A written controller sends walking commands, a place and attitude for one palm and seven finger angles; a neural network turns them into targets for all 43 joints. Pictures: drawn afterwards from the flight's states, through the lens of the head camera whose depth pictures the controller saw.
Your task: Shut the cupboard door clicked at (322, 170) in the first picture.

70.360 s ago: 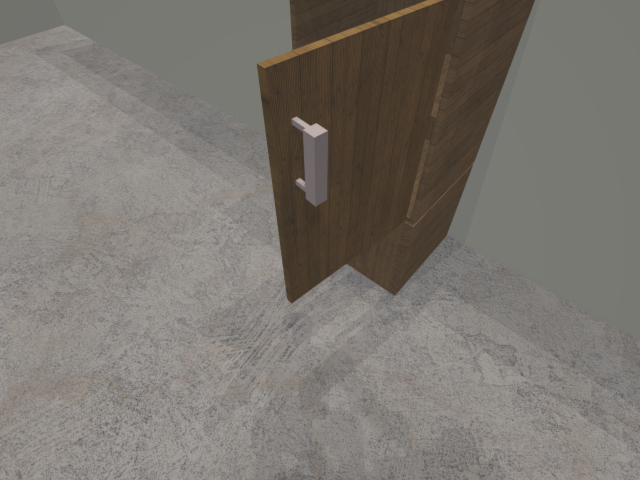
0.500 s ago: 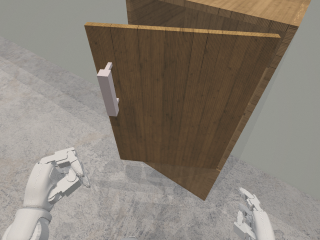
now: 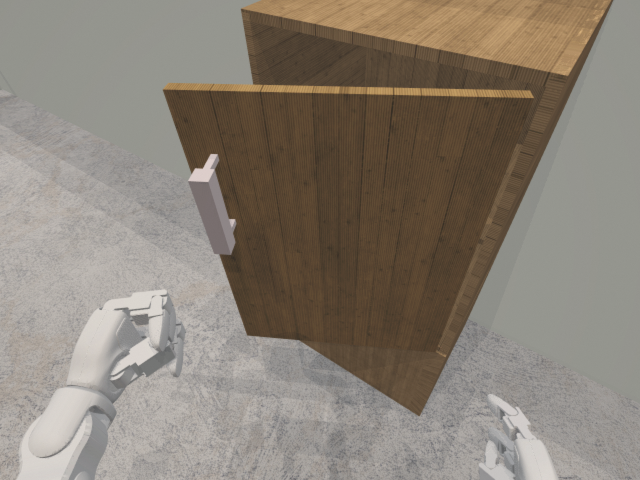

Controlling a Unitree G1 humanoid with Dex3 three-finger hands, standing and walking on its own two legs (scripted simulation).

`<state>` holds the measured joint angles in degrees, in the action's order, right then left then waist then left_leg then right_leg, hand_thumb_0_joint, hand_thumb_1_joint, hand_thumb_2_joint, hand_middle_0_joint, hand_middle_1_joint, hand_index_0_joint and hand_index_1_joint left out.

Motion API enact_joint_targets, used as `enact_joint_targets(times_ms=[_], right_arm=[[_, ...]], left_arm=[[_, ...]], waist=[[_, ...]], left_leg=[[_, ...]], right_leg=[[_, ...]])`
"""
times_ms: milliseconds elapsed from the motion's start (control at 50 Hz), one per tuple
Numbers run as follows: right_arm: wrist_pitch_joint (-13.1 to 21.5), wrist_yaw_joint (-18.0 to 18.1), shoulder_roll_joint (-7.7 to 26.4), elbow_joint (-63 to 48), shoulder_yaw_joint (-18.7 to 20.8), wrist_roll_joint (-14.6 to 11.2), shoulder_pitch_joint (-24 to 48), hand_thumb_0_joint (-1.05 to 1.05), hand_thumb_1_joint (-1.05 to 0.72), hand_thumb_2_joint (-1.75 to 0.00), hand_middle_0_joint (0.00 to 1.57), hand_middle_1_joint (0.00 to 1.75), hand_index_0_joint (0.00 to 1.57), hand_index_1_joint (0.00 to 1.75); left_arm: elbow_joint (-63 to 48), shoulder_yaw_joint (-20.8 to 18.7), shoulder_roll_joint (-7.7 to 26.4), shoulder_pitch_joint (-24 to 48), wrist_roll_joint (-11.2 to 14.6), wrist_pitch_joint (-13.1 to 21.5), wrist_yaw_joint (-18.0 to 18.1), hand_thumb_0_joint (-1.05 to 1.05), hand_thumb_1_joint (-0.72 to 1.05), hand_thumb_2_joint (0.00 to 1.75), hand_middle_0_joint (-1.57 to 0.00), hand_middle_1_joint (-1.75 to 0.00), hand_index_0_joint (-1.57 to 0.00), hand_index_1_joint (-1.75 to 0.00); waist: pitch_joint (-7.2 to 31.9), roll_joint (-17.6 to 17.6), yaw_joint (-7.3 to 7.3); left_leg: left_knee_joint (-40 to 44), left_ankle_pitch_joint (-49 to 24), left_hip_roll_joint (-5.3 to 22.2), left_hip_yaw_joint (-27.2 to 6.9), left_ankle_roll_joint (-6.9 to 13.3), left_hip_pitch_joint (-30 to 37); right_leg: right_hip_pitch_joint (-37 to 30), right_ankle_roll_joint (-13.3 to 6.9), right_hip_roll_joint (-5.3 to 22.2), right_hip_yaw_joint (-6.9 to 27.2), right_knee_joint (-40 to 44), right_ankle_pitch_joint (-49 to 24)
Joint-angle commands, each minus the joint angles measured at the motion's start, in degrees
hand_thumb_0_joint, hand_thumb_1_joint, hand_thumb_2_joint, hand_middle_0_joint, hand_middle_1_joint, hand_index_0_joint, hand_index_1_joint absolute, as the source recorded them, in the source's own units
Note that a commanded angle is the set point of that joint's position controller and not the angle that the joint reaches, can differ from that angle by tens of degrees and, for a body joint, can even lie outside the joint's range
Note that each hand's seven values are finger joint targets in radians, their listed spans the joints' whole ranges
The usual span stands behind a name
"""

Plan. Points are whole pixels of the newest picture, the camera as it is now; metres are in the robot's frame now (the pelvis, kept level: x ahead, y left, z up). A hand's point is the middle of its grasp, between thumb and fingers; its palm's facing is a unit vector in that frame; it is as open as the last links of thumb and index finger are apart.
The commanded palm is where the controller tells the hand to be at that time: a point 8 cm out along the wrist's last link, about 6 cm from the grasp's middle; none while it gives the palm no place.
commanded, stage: raise the hand and make a fist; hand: left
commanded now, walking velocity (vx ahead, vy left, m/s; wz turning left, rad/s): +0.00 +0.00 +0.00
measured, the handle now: (218, 204) +0.45 +0.19 +0.11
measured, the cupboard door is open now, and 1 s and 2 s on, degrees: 28 28 28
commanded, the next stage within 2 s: bring the fist close to the handle in 0.20 s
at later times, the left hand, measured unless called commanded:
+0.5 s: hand (162, 334) +0.24 +0.19 +0.11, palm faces +0.02 -1.00 -0.04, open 3.1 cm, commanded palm +0.22 +0.24 +0.11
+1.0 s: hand (202, 282) +0.31 +0.17 +0.11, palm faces -0.06 -1.00 -0.02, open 3.1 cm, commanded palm +0.30 +0.22 +0.11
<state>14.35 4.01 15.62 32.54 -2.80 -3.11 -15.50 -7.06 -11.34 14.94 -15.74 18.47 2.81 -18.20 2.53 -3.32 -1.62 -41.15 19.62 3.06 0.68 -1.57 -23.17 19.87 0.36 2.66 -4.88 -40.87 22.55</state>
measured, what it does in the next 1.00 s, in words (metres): stands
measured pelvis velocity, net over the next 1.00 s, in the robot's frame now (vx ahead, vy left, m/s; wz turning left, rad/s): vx -0.01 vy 0.01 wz -0.01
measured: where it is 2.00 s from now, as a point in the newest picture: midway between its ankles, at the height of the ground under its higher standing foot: outside the picture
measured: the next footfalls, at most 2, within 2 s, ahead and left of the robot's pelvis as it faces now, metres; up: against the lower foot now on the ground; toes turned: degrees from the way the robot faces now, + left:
none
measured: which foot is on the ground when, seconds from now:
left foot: down 0.00-1.00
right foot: down 0.00-1.00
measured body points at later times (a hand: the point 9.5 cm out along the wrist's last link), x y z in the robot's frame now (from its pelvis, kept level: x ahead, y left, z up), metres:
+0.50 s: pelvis -0.02 +0.00 +0.00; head -0.01 -0.01 +0.45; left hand +0.23 +0.25 +0.12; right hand +0.16 -0.22 -0.07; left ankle +0.02 +0.14 -0.72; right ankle -0.01 -0.12 -0.72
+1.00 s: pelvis -0.01 +0.01 +0.00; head +0.01 +0.00 +0.45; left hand +0.31 +0.22 +0.11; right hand +0.15 -0.23 -0.08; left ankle +0.02 +0.14 -0.72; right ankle -0.01 -0.12 -0.72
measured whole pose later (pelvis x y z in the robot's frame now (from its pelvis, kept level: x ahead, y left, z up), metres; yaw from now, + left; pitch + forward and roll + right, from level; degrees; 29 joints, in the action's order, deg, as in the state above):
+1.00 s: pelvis -0.01 +0.01 +0.00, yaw -1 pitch +2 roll +0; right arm 12.6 3.5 15.2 36.1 -2.4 -2.8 -14.2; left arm 10.9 -8.1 13.3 6.6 13.6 4.7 -11.9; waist 0.6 -2.3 -0.7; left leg -38.9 18.0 2.3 1.8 -0.7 -22.6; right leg 19.9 1.1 3.3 -3.7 -39.0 20.6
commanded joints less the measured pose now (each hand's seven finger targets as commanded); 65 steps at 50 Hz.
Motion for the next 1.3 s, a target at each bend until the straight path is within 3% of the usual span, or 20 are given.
enact_joint_targets(times_ms=[0, 20, 100, 120, 200, 280, 360, 420, 500, 520, 580, 620, 660, 720, 800, 900, 920, 1020, 1100, 1280], right_arm=[[3.45, 0.87, 5.01, -10.72, 2.83, 0.18, 6.27, 0.00, -0.90, -0.90, 0.20, 0.30, 0.20, 0.30], [3.56, 0.92, 5.17, -10.18, 2.93, 0.53, 6.15, 0.00, -0.90, -0.90, 0.20, 0.30, 0.20, 0.30], [4.24, 0.12, 4.33, -8.62, 2.69, 0.42, 5.42, 0.00, -0.90, -0.90, 0.20, 0.30, 0.20, 0.30], [4.21, 0.04, 4.82, -8.02, 2.80, 0.51, 5.10, 0.00, -0.90, -0.90, 0.20, 0.30, 0.20, 0.30], [4.15, 0.30, 5.35, -8.31, 2.85, -0.28, 5.42, 0.00, -0.90, -0.90, 0.20, 0.30, 0.20, 0.30], [3.76, 0.91, 5.65, -9.54, 2.79, -0.28, 6.39, 0.00, -0.90, -0.90, 0.20, 0.30, 0.20, 0.30], [4.06, 1.45, 5.24, -8.36, 2.64, 0.18, 6.76, 0.00, -0.90, -0.90, 0.20, 0.30, 0.20, 0.30], [4.45, 1.28, 5.32, -6.27, 2.48, 0.28, 6.25, 0.00, -0.90, -0.90, 0.20, 0.30, 0.20, 0.30], [4.63, 1.17, 5.37, -5.84, 2.39, -0.12, 6.09, 0.00, -0.90, -0.90, 0.20, 0.30, 0.20, 0.30], [4.43, 1.22, 5.74, -5.45, 2.41, -0.09, 5.68, 0.00, -0.90, -0.90, 0.20, 0.30, 0.20, 0.30], [3.72, 1.50, 5.87, -5.96, 2.36, -0.35, 6.13, 0.00, -0.90, -0.90, 0.20, 0.30, 0.20, 0.30], [3.17, 1.64, 6.35, -5.93, 2.51, -0.14, 6.21, 0.00, -0.90, -0.90, 0.20, 0.30, 0.20, 0.30], [2.92, 1.27, 5.73, -6.89, 2.40, 0.02, 7.03, 0.00, -0.90, -0.90, 0.20, 0.30, 0.20, 0.30], [2.56, 0.74, 5.74, -6.53, 2.74, 0.54, 6.61, 0.00, -0.90, -0.90, 0.20, 0.30, 0.20, 0.30], [2.24, -0.09, 5.38, -5.86, 2.92, 0.31, 6.00, 0.00, -0.90, -0.90, 0.20, 0.30, 0.20, 0.30], [1.60, 0.09, 5.86, -5.22, 3.18, -0.14, 5.20, 0.00, -0.90, -0.90, 0.20, 0.30, 0.20, 0.30], [1.32, 0.32, 6.34, -4.75, 3.44, -0.12, 4.98, 0.00, -0.90, -0.90, 0.20, 0.30, 0.20, 0.30], [-0.12, 0.67, 6.28, -4.15, 3.24, 0.28, 5.37, 0.00, -0.90, -0.90, 0.20, 0.30, 0.20, 0.30], [-0.89, 0.18, 5.73, -3.85, 3.23, 0.55, 5.19, 0.00, -0.90, -0.90, 0.20, 0.30, 0.20, 0.30], [-3.89, -0.25, 6.51, -3.39, 3.50, -0.25, 4.17, 0.00, -0.90, -0.90, 0.20, 0.30, 0.20, 0.30]], left_arm=[[-16.21, -7.90, 10.84, 7.05, 0.61, 4.53, 1.54, 0.00, 0.90, 0.90, -1.30, -1.50, -1.30, -1.50], [-17.76, -10.39, 13.59, 7.93, 0.53, 6.25, 3.01, 0.00, 0.90, 0.90, -1.30, -1.50, -1.30, -1.50], [-17.58, -6.76, 8.46, 8.52, -0.02, 11.09, 5.19, 0.00, 0.90, 0.90, -1.30, -1.50, -1.30, -1.50], [-15.12, -6.35, 8.93, 7.77, -0.50, 10.98, 5.11, 0.00, 0.90, 0.90, -1.30, -1.50, -1.30, -1.50], [-9.92, -1.24, 5.92, 5.52, -0.71, 7.14, 1.58, 0.00, 0.90, 0.90, -1.30, -1.50, -1.30, -1.50], [-11.07, -3.48, 8.30, 5.79, -0.10, 3.78, 0.05, 0.00, 0.90, 0.90, -1.30, -1.50, -1.30, -1.50], [-12.83, -6.57, 9.92, 16.87, 0.30, 6.65, 3.54, 0.00, 0.90, 0.90, -1.30, -1.50, -1.30, -1.50], [-10.38, -5.06, 9.49, 23.15, -0.80, 9.26, 5.48, 0.00, 0.90, 0.90, -1.30, -1.50, -1.30, -1.50], [-4.42, -0.14, 6.36, 24.23, -2.42, 8.07, 4.07, 0.00, 0.90, 0.90, -1.30, -1.50, -1.30, -1.50], [-1.05, -0.60, 7.29, 23.68, -2.73, 6.77, 3.68, 0.00, 0.90, 0.90, -1.30, -1.50, -1.30, -1.50], [1.91, -0.10, 7.21, 26.92, -2.70, 3.72, 2.77, 0.00, 0.90, 0.90, -1.30, -1.50, -1.30, -1.50], [3.94, -3.98, 10.57, 27.77, -2.29, 2.68, 3.43, 0.00, 0.90, 0.90, -1.30, -1.50, -1.30, -1.50], [1.51, -4.46, 9.41, 29.97, -1.82, 3.22, 4.28, 0.00, 0.90, 0.90, -1.30, -1.50, -1.30, -1.50], [1.02, -8.53, 12.09, 29.68, -1.56, 5.43, 6.27, 0.00, 0.90, 0.90, -1.30, -1.50, -1.30, -1.50], [2.02, -2.32, 6.85, 33.55, -3.42, 7.55, 6.59, 0.00, 0.90, 0.90, -1.30, -1.50, -1.30, -1.50], [5.32, 2.93, 3.67, 37.70, -4.47, 5.47, 5.47, 0.00, 0.90, 0.90, -1.30, -1.50, -1.30, -1.50], [6.60, 1.46, 5.67, 38.26, -4.63, 5.03, 5.83, 0.00, 0.90, 0.90, -1.30, -1.50, -1.30, -1.50], [7.91, -2.07, 8.95, 46.71, -4.99, 4.86, 8.47, 0.00, 0.90, 0.90, -1.30, -1.50, -1.30, -1.50], [9.92, -2.79, 8.80, 49.40, -5.62, 6.77, 10.42, 0.00, 0.90, 0.90, -1.30, -1.50, -1.30, -1.50], [23.17, -0.43, 7.13, 53.24, -5.64, 5.34, 7.47, 0.00, 0.90, 0.90, -1.30, -1.50, -1.30, -1.50]], waist=[[8.95, 3.80, -1.46], [9.50, 4.73, -1.62], [8.60, -1.28, -0.52], [7.00, 1.41, 0.07], [2.86, -0.23, 0.39], [4.03, 4.03, -0.31], [5.50, 4.22, 0.53], [5.29, 2.50, 1.59], [6.05, -1.89, 1.54], [5.90, 0.73, 1.44], [5.50, 1.26, 1.11], [6.60, 4.72, 0.38], [9.84, 3.51, -0.44], [12.94, 3.79, -1.28], [10.32, 0.28, 0.59], [7.91, 1.28, 2.36], [8.15, 3.75, 2.43], [11.65, 3.33, 1.95], [16.02, 2.24, 1.35], [10.31, 3.87, 2.53]], left_leg=[[5.56, -12.09, -3.93, 0.10, 2.75, 5.06], [5.17, -12.55, -3.74, 0.05, 2.72, 4.96], [5.75, -13.00, -3.76, 0.26, 2.22, 6.83], [5.45, -12.13, -3.53, 0.17, 2.51, 5.75], [6.74, -6.71, -3.67, 0.19, 2.47, 4.26], [6.63, -6.24, -3.77, 0.08, 2.91, 3.74], [7.13, -5.15, -3.42, -0.65, 2.72, 5.32], [7.16, -4.59, -3.22, -0.88, 2.62, 6.01], [7.99, -4.08, -3.41, -0.77, 2.48, 6.55], [7.99, -4.28, -3.21, -0.94, 2.64, 5.64], [8.83, -3.66, -3.32, -0.94, 2.57, 5.31], [8.61, -5.15, -3.30, -0.79, 2.72, 4.80], [8.87, -7.91, -3.45, -0.53, 2.57, 6.36], [8.29, -12.35, -3.22, -0.02, 2.41, 7.46], [8.39, -12.44, -3.02, 0.21, 2.14, 8.32], [8.47, -9.29, -2.99, -0.29, 2.31, 7.98], [8.14, -8.97, -2.87, -0.26, 2.58, 7.68], [8.19, -9.61, -3.01, -0.36, 2.45, 8.71], [7.52, -14.40, -2.92, -0.10, 2.18, 10.50], [7.31, -11.56, -3.24, 0.94, 2.43, 6.05]], right_leg=[[-3.16, -0.08, -2.14, 2.39, 7.01, -16.69], [-3.91, -0.07, -2.05, 2.97, 7.07, -17.01], [-2.10, -0.71, -2.93, 1.36, 5.84, -17.84], [-1.52, -0.52, -2.86, 1.64, 6.45, -17.01], [0.41, -0.37, -2.57, 2.08, 8.49, -11.04], [-0.62, 0.07, -2.07, 3.12, 9.74, -8.82], [0.39, 0.01, -2.61, 2.44, 9.46, -5.91], [1.51, -0.32, -2.83, 2.16, 8.85, -5.75], [1.42, -0.67, -2.59, 1.92, 8.53, -6.96], [0.83, -0.65, -2.49, 2.01, 8.80, -7.26], [0.85, -0.54, -2.34, 1.76, 9.16, -6.97], [-0.92, -0.45, -2.22, 2.32, 9.58, -7.87], [-2.41, -0.64, -2.20, 1.78, 8.45, -11.20], [-4.90, -0.77, -2.40, 1.74, 7.37, -16.60], [-1.72, -0.87, -2.79, 1.14, 6.64, -17.32], [0.60, -0.73, -2.85, 0.96, 7.65, -14.74], [0.29, -0.61, -2.78, 1.35, 8.16, -14.23], [-0.86, -0.78, -2.54, 1.55, 7.69, -14.21], [-2.76, -1.08, -2.61, 1.51, 6.17, -19.66], [-0.79, -0.73, -2.36, 2.28, 7.58, -19.49]])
